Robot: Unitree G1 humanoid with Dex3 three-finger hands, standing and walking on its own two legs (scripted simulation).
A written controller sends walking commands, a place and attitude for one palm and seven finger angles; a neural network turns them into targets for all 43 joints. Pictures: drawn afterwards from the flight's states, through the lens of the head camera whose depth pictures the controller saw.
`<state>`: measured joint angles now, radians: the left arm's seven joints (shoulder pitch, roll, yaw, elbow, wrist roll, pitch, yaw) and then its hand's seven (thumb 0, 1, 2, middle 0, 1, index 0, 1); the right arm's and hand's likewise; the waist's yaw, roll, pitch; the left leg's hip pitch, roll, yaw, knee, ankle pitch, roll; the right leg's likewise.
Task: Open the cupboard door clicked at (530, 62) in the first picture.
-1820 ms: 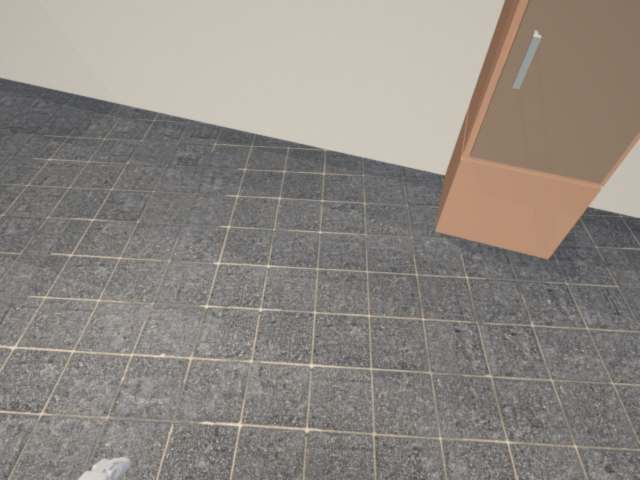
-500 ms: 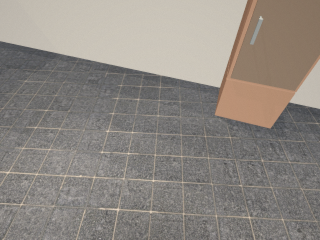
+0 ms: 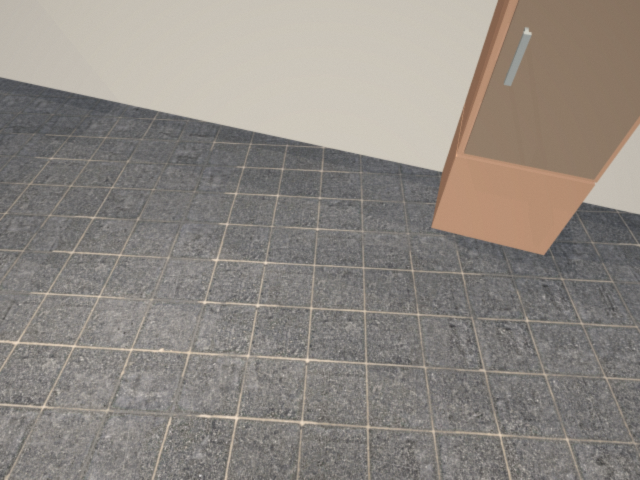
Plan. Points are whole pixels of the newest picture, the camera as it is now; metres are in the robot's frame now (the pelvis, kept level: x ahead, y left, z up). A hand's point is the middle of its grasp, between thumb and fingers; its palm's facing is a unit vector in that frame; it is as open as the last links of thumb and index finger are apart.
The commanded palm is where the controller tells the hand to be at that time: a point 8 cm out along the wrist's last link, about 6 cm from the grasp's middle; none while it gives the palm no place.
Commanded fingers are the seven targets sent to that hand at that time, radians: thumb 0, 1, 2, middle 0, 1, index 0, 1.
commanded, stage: walk to a spot facing it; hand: left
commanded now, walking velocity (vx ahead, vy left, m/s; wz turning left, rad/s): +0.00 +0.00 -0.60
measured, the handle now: (516, 56) +1.18 -0.48 +0.00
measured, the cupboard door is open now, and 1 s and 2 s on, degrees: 0 0 0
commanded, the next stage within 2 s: none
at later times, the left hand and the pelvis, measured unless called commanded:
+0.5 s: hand out of the picture +0.05 +0.15 -0.17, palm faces -0.19 -0.95 -0.26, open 7.3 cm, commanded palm none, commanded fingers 0.00 0.90 0.90 -0.20 -0.30 -0.20 -0.30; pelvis -0.03 -0.04 -0.01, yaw -14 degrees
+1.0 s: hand (202, 468) +0.17 +0.18 -0.17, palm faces -0.43 -0.88 -0.18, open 7.3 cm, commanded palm none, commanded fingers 0.00 0.90 0.90 -0.20 -0.30 -0.20 -0.30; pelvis +0.01 +0.02 +0.00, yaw -30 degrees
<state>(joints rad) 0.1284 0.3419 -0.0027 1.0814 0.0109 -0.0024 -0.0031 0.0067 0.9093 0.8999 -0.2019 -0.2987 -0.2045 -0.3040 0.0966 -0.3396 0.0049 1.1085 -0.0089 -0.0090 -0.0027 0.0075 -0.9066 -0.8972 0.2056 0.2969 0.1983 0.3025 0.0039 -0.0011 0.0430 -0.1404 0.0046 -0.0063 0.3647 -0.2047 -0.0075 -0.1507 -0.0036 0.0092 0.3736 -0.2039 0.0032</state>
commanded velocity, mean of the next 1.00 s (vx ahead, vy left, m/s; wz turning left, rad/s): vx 0.11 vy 0.00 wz -0.60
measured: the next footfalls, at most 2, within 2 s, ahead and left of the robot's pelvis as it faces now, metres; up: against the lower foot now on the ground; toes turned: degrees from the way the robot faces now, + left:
left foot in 0.86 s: +0.04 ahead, +0.11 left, +0.00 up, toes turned -25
right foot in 1.40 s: +0.15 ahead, -0.24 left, +0.00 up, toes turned -53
